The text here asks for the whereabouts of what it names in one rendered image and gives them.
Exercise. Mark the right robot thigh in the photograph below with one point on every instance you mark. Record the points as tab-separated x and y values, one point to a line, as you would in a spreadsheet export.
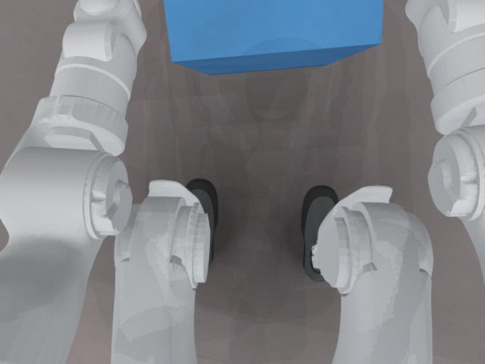
370	252

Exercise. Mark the right robot upper arm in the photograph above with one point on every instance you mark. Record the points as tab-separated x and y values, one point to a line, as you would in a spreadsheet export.
457	182

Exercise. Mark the right robot forearm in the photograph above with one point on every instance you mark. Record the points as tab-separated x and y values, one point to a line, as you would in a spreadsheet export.
451	40

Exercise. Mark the left robot upper arm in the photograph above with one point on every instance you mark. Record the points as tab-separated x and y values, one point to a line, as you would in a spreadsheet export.
58	205

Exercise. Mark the right robot foot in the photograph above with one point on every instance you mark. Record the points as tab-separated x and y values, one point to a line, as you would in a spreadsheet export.
317	204

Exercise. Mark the left robot forearm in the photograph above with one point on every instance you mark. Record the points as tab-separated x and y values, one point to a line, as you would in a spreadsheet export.
87	104

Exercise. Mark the carton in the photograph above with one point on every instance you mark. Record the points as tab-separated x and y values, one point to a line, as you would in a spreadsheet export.
237	36

